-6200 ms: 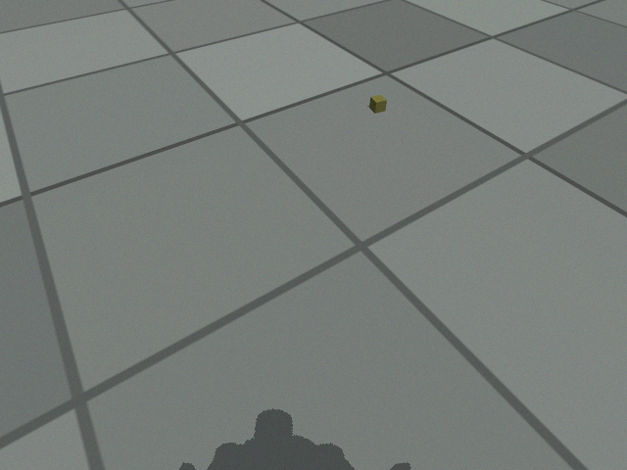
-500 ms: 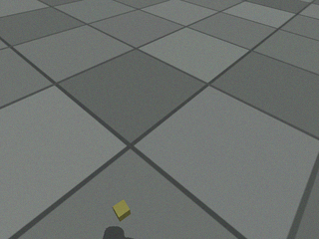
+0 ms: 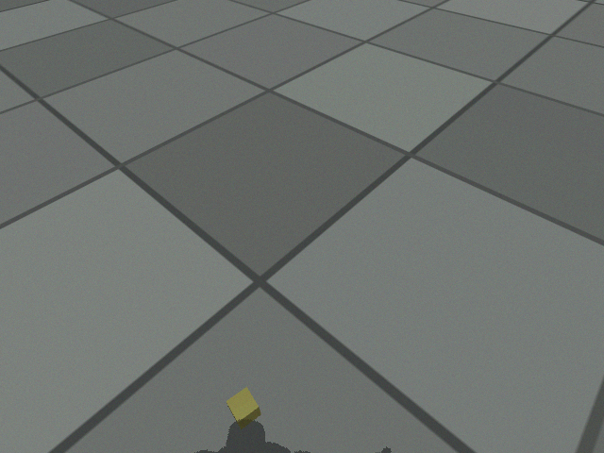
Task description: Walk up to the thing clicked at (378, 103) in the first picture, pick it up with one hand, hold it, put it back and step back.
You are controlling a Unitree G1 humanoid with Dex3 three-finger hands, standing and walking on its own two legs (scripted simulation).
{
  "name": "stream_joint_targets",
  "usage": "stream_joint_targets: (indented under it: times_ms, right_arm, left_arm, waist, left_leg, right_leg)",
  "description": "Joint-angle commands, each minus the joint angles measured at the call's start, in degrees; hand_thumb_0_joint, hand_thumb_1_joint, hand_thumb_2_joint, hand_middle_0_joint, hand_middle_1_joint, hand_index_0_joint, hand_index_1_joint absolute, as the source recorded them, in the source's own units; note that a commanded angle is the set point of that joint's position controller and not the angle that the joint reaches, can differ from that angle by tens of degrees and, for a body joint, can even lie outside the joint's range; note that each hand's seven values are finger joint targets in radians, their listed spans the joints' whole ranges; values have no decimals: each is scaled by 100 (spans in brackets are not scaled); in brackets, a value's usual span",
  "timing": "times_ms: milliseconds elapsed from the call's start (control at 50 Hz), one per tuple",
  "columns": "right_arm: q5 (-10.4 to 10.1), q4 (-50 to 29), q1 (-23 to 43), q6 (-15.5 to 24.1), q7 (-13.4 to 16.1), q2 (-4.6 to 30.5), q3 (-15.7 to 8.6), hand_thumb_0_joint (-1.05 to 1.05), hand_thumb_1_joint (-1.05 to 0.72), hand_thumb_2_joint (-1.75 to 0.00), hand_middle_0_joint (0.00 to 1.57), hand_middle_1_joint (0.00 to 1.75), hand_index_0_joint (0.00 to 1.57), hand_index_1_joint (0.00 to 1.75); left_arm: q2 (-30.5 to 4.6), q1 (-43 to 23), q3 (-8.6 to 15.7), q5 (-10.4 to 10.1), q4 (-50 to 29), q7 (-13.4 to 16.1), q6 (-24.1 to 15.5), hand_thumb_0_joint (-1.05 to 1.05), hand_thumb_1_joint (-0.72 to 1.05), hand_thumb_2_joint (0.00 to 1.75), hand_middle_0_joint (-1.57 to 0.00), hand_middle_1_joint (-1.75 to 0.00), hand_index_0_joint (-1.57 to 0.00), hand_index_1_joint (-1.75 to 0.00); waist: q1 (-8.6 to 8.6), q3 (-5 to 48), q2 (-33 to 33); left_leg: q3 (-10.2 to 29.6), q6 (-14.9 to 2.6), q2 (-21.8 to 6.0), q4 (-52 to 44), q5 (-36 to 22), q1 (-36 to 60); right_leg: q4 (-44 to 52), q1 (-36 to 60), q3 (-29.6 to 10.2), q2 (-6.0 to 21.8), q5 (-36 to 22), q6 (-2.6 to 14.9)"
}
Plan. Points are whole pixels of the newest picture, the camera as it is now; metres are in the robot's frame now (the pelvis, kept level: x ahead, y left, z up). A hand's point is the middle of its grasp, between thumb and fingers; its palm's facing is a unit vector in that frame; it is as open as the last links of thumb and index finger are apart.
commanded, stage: walk up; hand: left
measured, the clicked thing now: (243, 408) +0.42 +0.22 -0.74
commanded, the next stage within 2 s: stand in 0.98 s
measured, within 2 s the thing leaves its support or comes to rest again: neither
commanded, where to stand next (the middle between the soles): +0.02 -0.01 m, yaw -2 degrees
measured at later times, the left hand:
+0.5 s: hand out of the picture +0.11 +0.25 -0.15, palm faces -0.05 -0.94 -0.33, open 7.4 cm
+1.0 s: hand out of the picture +0.11 +0.25 -0.15, palm faces -0.05 -0.94 -0.35, open 7.4 cm
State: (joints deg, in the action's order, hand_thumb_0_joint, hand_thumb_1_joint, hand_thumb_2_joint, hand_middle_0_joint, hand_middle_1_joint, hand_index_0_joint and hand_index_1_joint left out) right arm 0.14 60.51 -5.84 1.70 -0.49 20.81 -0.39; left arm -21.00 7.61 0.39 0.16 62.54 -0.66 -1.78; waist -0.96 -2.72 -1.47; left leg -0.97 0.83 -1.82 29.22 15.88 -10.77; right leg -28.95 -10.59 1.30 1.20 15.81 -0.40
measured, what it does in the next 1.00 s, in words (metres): stands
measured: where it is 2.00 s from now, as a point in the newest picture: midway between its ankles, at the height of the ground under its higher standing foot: outside the picture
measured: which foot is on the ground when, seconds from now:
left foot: down 0.00-1.00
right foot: down 0.00-1.00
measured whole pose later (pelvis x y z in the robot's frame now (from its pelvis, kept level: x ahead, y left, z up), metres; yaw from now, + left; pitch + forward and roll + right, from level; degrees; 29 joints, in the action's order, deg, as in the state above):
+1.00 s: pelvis +0.01 +0.00 +0.01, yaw -2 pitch -3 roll +0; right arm 0.5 63.9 -5.6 0.5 -0.3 20.5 -1.1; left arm -20.0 5.6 0.5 0.6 63.9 -0.5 -0.5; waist 0.1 -3.2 -0.2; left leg -3.4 0.9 -2.1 22.6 14.2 -5.2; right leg -23.6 -6.6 -0.9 0.8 13.9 -0.7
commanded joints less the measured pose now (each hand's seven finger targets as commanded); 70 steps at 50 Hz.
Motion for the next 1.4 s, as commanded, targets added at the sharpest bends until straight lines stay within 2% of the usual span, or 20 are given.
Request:
stream_joint_targets:
  times_ms: [0,20,100,180,280,320,540,720,940,960,1000,1040,1060,1120,1220,1380]
  right_arm:
    - [3,-209,39,46,74,1269,-304,0,-90,-90,20,30,20,30]
    - [7,-205,141,35,69,1249,-307,0,-90,-90,20,30,20,30]
    - [39,-136,202,35,60,1261,-296,0,-90,-90,20,30,20,30]
    - [33,-93,300,45,70,1274,-301,0,-90,-90,20,30,20,30]
    - [40,-38,252,39,74,1265,-293,0,-90,-90,20,30,20,30]
    - [36,-35,305,40,74,1283,-292,0,-90,-90,20,30,20,30]
    - [36,10,233,27,83,1320,-297,0,-90,-90,20,30,20,30]
    - [29,43,173,35,95,1271,-299,0,-90,-90,20,30,20,30]
    - [47,-36,240,2,69,1206,-302,0,-90,-90,20,30,20,30]
    - [15,-61,517,-15,94,1117,-254,0,-90,-90,20,30,20,30]
    - [5,-42,458,-8,105,1181,-258,0,-90,-90,20,30,20,30]
    - [-1,16,424,-10,112,1190,-251,0,-90,-90,20,30,20,30]
    - [-3,33,421,-10,107,1183,-254,0,-90,-90,20,30,20,30]
    - [-6,63,471,-26,106,1132,-227,0,-90,-90,20,30,20,30]
    - [10,121,537,-45,79,1139,-211,0,-90,-90,20,30,20,30]
    - [52,165,455,-16,60,1103,-228,0,-90,-90,20,30,20,30]
  left_arm:
    - [-1293,-353,234,-10,-368,120,-85,0,90,90,-20,-30,-20,-30]
    - [-1303,-324,240,-10,-334,123,-75,0,90,90,-20,-30,-20,-30]
    - [-1269,-470,234,-2,-356,118,-55,0,90,90,-20,-30,-20,-30]
    - [-1257,-417,237,3,-311,116,-52,0,90,90,-20,-30,-20,-30]
    - [-1237,-564,240,9,-322,108,-32,0,90,90,-20,-30,-20,-30]
    - [-1215,-509,230,0,-299,104,-22,0,90,90,-20,-30,-20,-30]
    - [-1204,-556,230,21,-257,92,0,0,90,90,-20,-30,-20,-30]
    - [-1146,-553,229,-1,-258,104,2,0,90,90,-20,-30,-20,-30]
    - [-1184,-535,245,39,-293,118,-9,0,90,90,-20,-30,-20,-30]
    - [-1164,-684,210,-4,-251,137,8,0,90,90,-20,-30,-20,-30]
    - [-1126,-594,212,-25,-229,134,24,0,90,90,-20,-30,-20,-30]
    - [-1101,-529,198,-12,-188,136,26,0,90,90,-20,-30,-20,-30]
    - [-1128,-523,204,-11,-178,140,17,0,90,90,-20,-30,-20,-30]
    - [-1134,-556,193,-1,-145,138,7,0,90,90,-20,-30,-20,-30]
    - [-1108,-574,175,17,-101,125,25,0,90,90,-20,-30,-20,-30]
    - [-1140,-556,187,25,-87,111,11,0,90,90,-20,-30,-20,-30]
  waist:
    - [163,482,422]
    - [111,367,436]
    - [120,325,235]
    - [80,452,144]
    - [124,449,74]
    - [87,434,-9]
    - [129,388,156]
    - [131,437,169]
    - [143,315,217]
    - [148,176,167]
    - [136,410,45]
    - [124,527,45]
    - [133,694,51]
    - [149,696,131]
    - [137,443,117]
    - [132,367,177]
  left_leg:
    - [276,-387,-417,-353,-1236,262]
    - [263,-373,-398,-374,-1097,277]
    - [345,-383,-467,-605,-1049,230]
    - [316,-391,-511,-634,-1314,382]
    - [285,-358,-494,-787,-1223,289]
    - [323,-374,-516,-843,-1176,384]
    - [266,-388,-482,-909,-969,501]
    - [224,-351,-527,-958,-1499,695]
    - [131,-329,-496,-966,-1132,644]
    - [324,-204,-657,-1153,-1890,641]
    - [286,-149,-672,-1143,-2173,768]
    - [261,-152,-677,-1155,-2211,880]
    - [268,-154,-704,-1153,-2405,1006]
    - [249,-137,-680,-1227,-2041,1043]
    - [275,-130,-639,-1444,-1183,848]
    - [342,-133,-660,-1509,-921,727]
  right_leg:
    - [501,40,-597,621,-1539,370]
    - [564,-55,-589,598,-1373,368]
    - [570,28,-549,525,-1198,318]
    - [581,206,-534,505,-1530,308]
    - [644,411,-570,523,-1500,300]
    - [649,365,-534,477,-1409,280]
    - [739,280,-557,417,-1307,257]
    - [701,324,-560,436,-1709,230]
    - [881,259,-667,474,-1543,244]
    - [956,186,-659,577,-2116,184]
    - [951,433,-656,590,-2322,151]
    - [1009,560,-634,598,-2345,142]
    - [978,651,-602,611,-2518,151]
    - [1149,617,-626,612,-2255,113]
    - [1387,426,-655,583,-1453,86]
    - [1461,294,-690,613,-1138,101]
